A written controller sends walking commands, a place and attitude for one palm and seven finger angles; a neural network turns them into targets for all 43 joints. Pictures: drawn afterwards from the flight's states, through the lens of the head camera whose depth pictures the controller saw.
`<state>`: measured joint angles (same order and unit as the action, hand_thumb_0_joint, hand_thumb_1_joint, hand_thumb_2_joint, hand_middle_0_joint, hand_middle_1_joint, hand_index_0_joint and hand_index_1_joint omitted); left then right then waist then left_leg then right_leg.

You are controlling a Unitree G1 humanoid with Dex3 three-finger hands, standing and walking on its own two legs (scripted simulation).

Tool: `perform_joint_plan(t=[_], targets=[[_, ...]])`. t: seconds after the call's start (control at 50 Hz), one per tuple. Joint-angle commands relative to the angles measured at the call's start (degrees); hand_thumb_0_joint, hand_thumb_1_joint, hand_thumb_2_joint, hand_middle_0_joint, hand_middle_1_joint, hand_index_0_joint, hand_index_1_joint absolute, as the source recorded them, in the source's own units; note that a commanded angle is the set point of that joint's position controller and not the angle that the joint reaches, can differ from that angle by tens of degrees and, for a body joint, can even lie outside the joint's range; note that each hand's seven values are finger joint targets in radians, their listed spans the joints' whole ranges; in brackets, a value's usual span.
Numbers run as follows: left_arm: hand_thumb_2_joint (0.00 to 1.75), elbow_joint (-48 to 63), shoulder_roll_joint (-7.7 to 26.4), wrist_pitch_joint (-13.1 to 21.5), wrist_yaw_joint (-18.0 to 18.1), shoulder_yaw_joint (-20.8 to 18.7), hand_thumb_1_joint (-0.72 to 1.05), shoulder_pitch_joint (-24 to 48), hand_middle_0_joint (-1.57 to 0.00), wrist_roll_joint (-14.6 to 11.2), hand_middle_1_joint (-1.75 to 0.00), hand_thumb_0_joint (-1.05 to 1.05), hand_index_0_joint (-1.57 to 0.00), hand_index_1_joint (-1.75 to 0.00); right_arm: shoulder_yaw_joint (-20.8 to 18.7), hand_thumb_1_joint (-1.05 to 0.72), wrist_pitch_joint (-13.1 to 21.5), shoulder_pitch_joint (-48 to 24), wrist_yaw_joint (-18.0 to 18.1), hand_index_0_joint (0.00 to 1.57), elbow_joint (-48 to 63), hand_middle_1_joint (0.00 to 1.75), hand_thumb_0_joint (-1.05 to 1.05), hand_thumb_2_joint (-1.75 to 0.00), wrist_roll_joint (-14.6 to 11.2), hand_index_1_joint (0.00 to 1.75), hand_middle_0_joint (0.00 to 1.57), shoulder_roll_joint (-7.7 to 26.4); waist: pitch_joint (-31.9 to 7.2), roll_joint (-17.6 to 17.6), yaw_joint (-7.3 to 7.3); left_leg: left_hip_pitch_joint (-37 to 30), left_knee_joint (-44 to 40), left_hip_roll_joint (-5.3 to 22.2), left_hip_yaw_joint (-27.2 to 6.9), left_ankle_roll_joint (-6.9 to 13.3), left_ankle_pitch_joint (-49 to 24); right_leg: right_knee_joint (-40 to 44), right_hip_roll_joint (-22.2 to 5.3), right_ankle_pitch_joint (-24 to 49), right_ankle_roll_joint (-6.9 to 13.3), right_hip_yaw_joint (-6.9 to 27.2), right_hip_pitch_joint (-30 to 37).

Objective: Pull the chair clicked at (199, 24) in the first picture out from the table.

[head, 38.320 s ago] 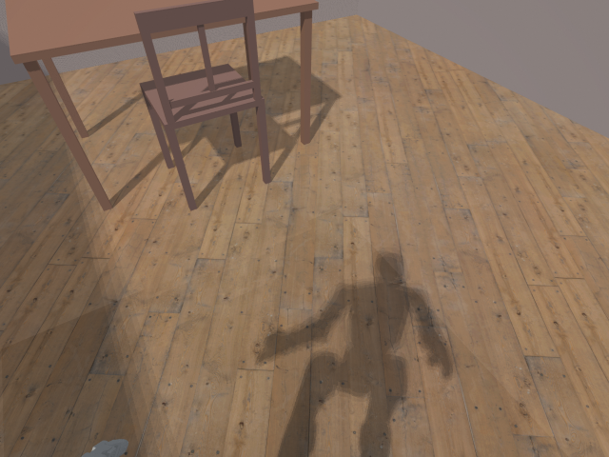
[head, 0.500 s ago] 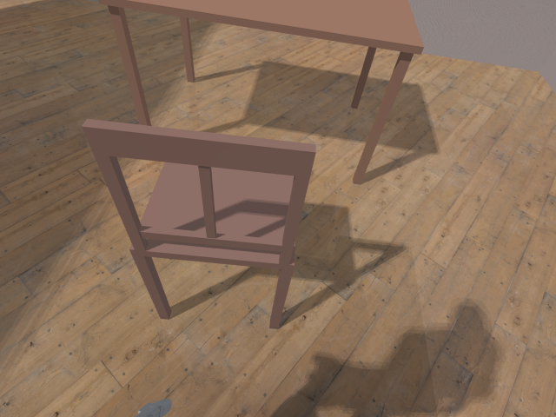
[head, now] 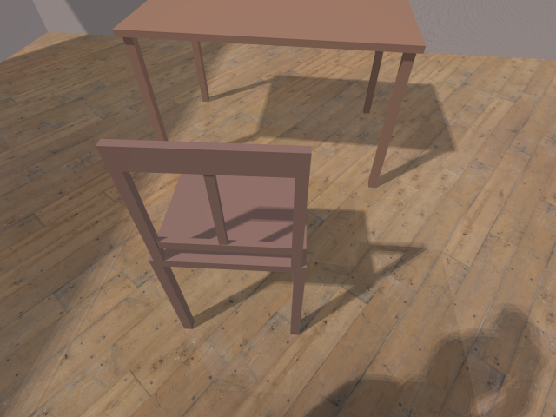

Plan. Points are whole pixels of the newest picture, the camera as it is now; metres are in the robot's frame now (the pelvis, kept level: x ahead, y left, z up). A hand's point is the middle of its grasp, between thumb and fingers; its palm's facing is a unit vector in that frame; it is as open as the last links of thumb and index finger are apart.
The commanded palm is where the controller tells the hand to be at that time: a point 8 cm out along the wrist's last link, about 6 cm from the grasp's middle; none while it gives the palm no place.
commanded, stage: let the arm hang, fingers relaxed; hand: left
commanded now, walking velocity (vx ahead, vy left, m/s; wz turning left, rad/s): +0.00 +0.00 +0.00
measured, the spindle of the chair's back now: (217, 210) +0.55 +0.18 -0.10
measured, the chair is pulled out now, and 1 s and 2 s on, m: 0.64 0.64 0.64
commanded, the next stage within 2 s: look to check the result in 0.26 s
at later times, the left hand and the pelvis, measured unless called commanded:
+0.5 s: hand out of the picture -0.01 +0.15 -0.17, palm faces +0.04 -0.98 -0.17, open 7.3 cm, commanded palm none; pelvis +0.00 -0.01 +0.00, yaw +0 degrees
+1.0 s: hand out of the picture -0.01 +0.14 -0.17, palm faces +0.05 -0.98 -0.16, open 7.3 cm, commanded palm none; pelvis +0.01 -0.01 +0.00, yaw +0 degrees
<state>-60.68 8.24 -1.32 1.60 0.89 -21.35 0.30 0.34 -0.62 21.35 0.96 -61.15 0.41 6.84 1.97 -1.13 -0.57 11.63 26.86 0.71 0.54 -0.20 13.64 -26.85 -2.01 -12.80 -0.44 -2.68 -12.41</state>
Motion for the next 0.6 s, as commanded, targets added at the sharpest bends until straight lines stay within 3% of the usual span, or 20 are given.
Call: perform_joint_plan(t=[0.0, 0.16, 0.22, 0.3, 0.4, 0.54, 0.58], targets=[[0.90, 1.74, 5.57, 1.14, 0.71, -1.12, 0.90, -2.87, -0.20, 0.19, -0.30, 0.00, -0.20, -0.30, -1.10, -0.90, 1.31, 4.51, 0.77, 0.20, 0.94, 0.30, 0.00, -0.90, 0.00, 0.30, 0.20, 4.55, 4.55, 0.60, 0.46, 3.58, -6.40, 4.04, -4.57, 3.09, 1.22, 6.71, -3.62, -2.77, 3.21, 4.63, -2.46], [0.90, 0.63, 4.04, 1.31, 0.81, -1.12, 0.90, -3.17, -0.20, 0.27, -0.30, 0.00, -0.20, -0.30, -1.16, -0.90, 1.17, 4.55, 1.08, 0.20, 0.44, 0.30, 0.00, -0.90, -0.05, 0.30, 0.20, 3.36, 5.78, 0.06, 0.56, 3.20, -6.05, 3.92, -3.92, 2.89, 1.07, 7.48, -3.50, -2.89, 3.40, 4.65, -3.49], [0.90, 0.77, 3.79, 1.51, 0.82, -1.27, 0.90, -2.85, -0.20, 0.26, -0.30, 0.00, -0.20, -0.30, -1.20, -0.90, 1.35, 4.62, 1.09, 0.20, 0.42, 0.30, 0.00, -0.90, -0.02, 0.30, 0.20, 3.22, 3.81, 0.97, 0.71, 2.32, -5.14, 3.85, -3.65, 2.62, -1.43, 7.06, -3.90, -1.39, 3.38, 4.69, -2.37], [0.90, 0.58, 3.55, 1.55, 0.83, -1.22, 0.90, -2.58, -0.20, 0.14, -0.30, 0.00, -0.20, -0.30, -1.15, -0.90, 1.45, 4.23, 1.27, 0.20, 0.15, 0.30, 0.00, -0.90, -0.04, 0.30, 0.20, 3.21, 3.89, -1.00, 0.60, 1.87, -5.17, 4.15, -3.73, 2.57, -3.05, 6.80, -3.71, 0.54, 3.46, 4.68, -2.12], [0.90, 0.74, 3.48, 1.45, 0.82, -1.28, 0.90, -2.08, -0.20, 0.14, -0.30, 0.00, -0.20, -0.30, -1.18, -0.90, 1.37, 4.21, 1.27, 0.20, -0.07, 0.30, 0.00, -0.90, -0.03, 0.30, 0.20, 3.22, 5.01, 1.00, 0.56, 2.65, -5.69, 4.28, -3.92, 2.59, -2.40, 6.78, -3.55, 0.29, 3.43, 4.44, -2.09], [0.90, 1.16, 3.74, 1.56, 0.82, -1.50, 0.90, -1.71, -0.20, 0.07, -0.30, 0.00, -0.20, -0.30, -1.22, -0.90, 1.54, 4.35, 1.23, 0.20, -0.21, 0.30, 0.00, -0.90, -0.07, 0.30, 0.20, 3.36, 2.86, 2.61, 0.47, 1.87, -5.46, 4.20, -4.02, 2.66, -4.35, 6.38, -3.77, 1.63, 3.34, 4.18, -0.39], [0.90, 1.18, 3.74, 1.47, 0.82, -1.39, 0.90, -1.39, -0.20, 0.07, -0.30, 0.00, -0.20, -0.30, -1.17, -0.90, 1.49, 4.26, 1.26, 0.20, -0.42, 0.30, 0.00, -0.90, -0.04, 0.30, 0.20, 3.25, 4.23, 1.48, 0.54, 2.19, -5.86, 4.25, -4.07, 2.68, -4.02, 6.52, -3.63, 1.14, 3.42, 4.16, -1.17]])
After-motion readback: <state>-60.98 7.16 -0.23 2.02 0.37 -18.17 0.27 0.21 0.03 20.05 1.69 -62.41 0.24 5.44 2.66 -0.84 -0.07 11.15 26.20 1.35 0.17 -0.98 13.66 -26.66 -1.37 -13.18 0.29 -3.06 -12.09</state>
